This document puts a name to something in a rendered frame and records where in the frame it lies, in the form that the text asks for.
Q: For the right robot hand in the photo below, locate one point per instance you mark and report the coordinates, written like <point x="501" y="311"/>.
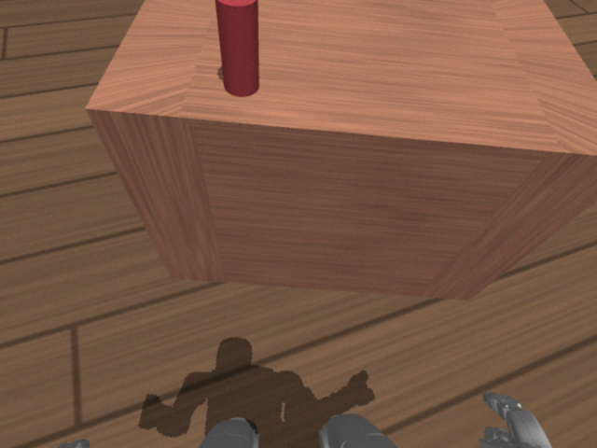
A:
<point x="524" y="429"/>

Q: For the bottle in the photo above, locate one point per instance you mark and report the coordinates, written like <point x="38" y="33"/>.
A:
<point x="238" y="36"/>

